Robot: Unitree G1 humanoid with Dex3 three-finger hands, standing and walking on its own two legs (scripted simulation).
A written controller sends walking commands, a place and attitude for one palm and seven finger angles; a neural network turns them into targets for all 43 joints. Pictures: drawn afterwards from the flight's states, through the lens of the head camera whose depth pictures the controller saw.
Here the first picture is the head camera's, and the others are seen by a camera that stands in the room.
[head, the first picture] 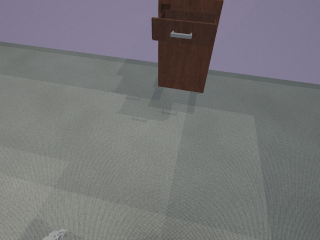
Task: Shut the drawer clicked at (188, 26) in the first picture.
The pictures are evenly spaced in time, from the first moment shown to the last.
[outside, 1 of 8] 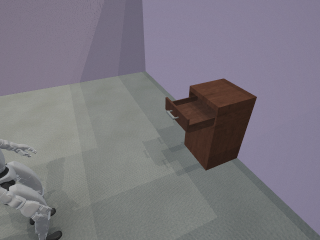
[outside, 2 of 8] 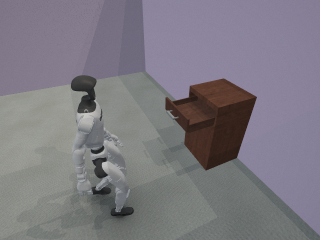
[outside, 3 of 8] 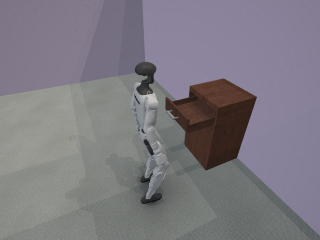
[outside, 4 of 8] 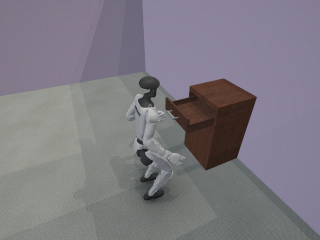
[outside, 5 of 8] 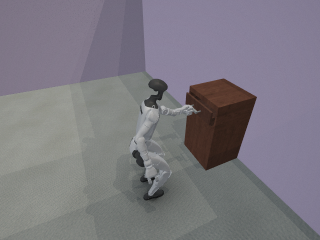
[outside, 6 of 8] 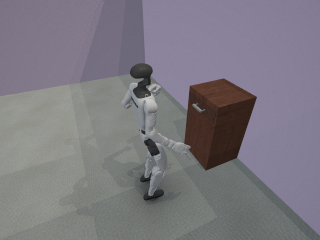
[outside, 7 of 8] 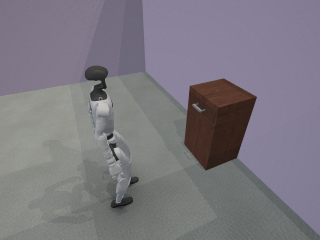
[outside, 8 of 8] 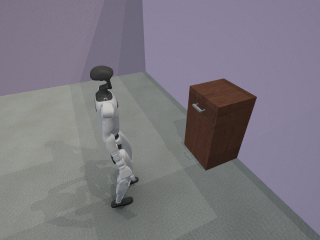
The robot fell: no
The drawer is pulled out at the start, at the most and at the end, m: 0.29 0.29 0.00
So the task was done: yes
